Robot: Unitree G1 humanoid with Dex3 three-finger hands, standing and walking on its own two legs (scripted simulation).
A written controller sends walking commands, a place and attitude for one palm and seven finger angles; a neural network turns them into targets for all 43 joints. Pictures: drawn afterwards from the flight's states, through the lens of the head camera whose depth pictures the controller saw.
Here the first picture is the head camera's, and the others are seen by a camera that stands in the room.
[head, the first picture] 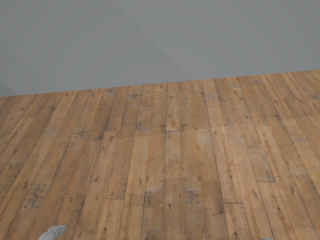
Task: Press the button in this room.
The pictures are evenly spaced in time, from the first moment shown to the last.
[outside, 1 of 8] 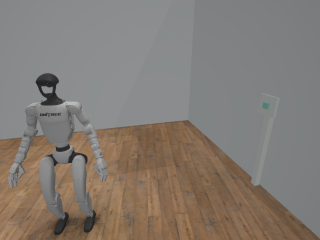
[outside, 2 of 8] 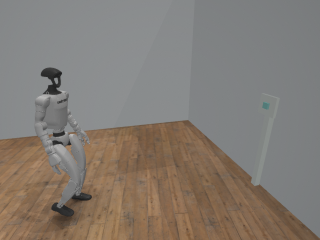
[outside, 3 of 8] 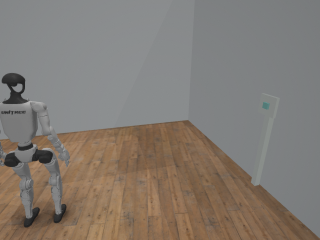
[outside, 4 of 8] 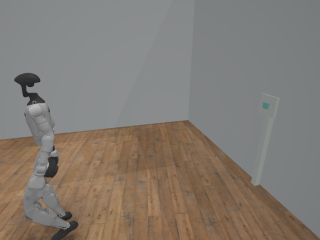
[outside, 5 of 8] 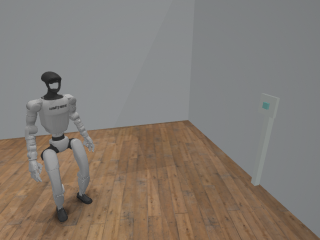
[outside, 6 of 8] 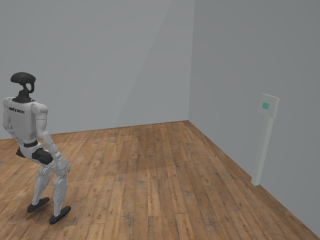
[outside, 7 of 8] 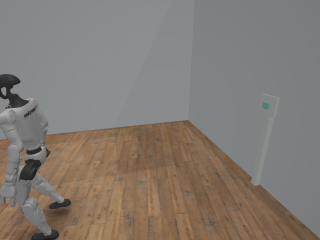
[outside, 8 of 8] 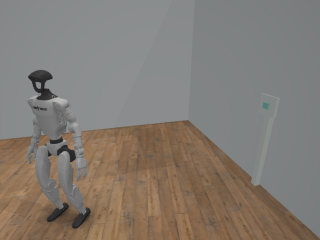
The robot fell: no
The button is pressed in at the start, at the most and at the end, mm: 0 0 0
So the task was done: no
